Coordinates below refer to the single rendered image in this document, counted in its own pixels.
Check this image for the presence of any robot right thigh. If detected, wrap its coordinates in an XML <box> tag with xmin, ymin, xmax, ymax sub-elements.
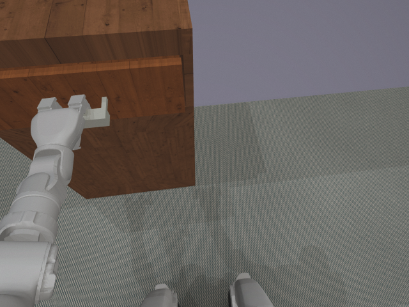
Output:
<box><xmin>229</xmin><ymin>278</ymin><xmax>274</xmax><ymax>307</ymax></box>

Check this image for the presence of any robot left hand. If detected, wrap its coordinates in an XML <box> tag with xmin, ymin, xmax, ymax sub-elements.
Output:
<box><xmin>31</xmin><ymin>94</ymin><xmax>91</xmax><ymax>151</ymax></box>

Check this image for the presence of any handle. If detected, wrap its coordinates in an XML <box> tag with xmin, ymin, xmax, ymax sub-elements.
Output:
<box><xmin>83</xmin><ymin>97</ymin><xmax>110</xmax><ymax>129</ymax></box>

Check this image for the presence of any cabinet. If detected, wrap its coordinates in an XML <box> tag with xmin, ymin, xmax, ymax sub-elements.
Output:
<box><xmin>0</xmin><ymin>0</ymin><xmax>196</xmax><ymax>199</ymax></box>

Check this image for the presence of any left robot forearm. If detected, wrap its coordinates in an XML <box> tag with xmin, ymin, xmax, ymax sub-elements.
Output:
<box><xmin>0</xmin><ymin>145</ymin><xmax>74</xmax><ymax>245</ymax></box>

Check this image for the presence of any drawer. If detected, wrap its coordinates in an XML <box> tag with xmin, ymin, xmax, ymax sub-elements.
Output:
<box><xmin>0</xmin><ymin>55</ymin><xmax>185</xmax><ymax>130</ymax></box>

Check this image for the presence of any robot left upper arm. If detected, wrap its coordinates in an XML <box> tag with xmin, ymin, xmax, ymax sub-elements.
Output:
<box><xmin>0</xmin><ymin>241</ymin><xmax>59</xmax><ymax>307</ymax></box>

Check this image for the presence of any robot right shin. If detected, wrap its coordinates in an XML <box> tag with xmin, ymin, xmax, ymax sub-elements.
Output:
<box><xmin>235</xmin><ymin>273</ymin><xmax>251</xmax><ymax>281</ymax></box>

